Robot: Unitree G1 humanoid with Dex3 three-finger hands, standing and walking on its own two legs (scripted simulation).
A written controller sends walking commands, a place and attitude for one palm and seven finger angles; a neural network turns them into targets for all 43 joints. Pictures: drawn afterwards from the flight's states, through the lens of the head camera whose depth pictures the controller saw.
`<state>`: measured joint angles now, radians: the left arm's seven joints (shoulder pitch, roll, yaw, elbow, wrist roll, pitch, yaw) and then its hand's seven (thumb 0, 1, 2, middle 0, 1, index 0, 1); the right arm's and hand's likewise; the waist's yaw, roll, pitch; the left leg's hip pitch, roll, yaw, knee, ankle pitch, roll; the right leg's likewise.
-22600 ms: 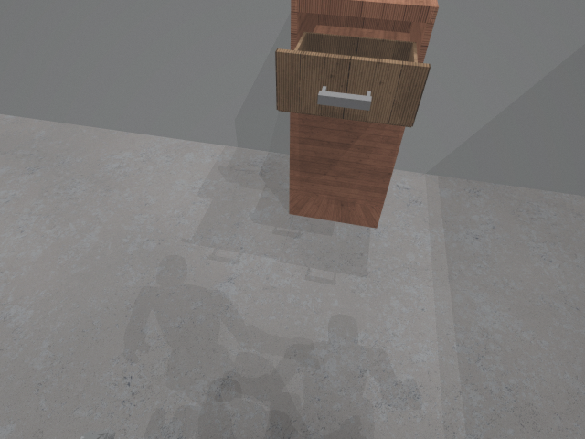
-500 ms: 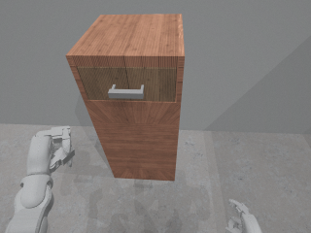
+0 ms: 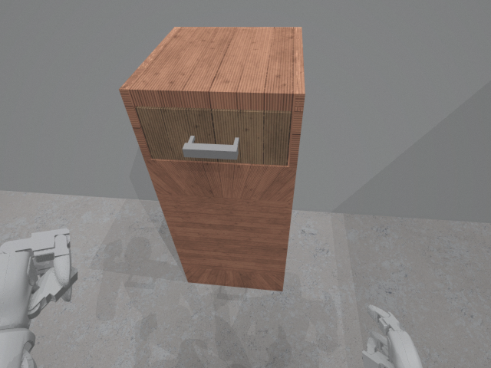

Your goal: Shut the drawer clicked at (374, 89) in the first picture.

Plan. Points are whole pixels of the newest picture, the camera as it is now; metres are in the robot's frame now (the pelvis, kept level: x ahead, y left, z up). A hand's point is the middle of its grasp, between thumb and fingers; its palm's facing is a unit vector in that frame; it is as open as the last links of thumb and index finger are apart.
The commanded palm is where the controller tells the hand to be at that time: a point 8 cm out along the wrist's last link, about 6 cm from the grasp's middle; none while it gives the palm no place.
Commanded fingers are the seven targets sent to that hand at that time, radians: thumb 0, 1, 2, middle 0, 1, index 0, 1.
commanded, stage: step back with the hand held close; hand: left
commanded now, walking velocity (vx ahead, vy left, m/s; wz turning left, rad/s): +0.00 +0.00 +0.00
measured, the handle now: (212, 145) +0.60 +0.17 +0.04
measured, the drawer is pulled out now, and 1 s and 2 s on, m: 0.00 0.00 0.00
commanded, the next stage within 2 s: stop stepping back and stand still in 1.30 s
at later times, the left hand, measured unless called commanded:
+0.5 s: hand (84, 266) +0.19 +0.24 +0.14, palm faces +0.20 -0.82 -0.53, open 3.2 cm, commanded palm +0.13 +0.29 +0.17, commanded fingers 0.00 0.90 0.90 -1.40 -1.60 -1.40 -1.60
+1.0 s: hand (29, 320) +0.12 +0.26 +0.15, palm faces +0.33 -0.80 -0.50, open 3.2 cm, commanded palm +0.05 +0.30 +0.17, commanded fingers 0.00 0.90 0.90 -1.40 -1.60 -1.40 -1.60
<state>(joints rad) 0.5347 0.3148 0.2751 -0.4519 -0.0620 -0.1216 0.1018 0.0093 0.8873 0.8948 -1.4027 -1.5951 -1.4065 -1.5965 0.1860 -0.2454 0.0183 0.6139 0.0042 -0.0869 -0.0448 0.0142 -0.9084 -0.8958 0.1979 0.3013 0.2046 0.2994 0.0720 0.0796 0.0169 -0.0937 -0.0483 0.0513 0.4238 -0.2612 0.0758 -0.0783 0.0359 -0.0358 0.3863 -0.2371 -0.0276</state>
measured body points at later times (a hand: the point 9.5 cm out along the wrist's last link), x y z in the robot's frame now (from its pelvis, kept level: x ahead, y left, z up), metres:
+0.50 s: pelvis -0.01 +0.01 +0.00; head +0.02 +0.01 +0.45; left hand +0.18 +0.28 +0.17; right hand +0.14 -0.25 -0.09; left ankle -0.01 +0.06 -0.74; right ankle -0.01 -0.10 -0.74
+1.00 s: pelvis -0.08 +0.02 -0.01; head -0.05 +0.04 +0.44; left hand +0.10 +0.30 +0.18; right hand +0.09 -0.22 -0.08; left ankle -0.01 +0.06 -0.74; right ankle -0.09 -0.12 -0.72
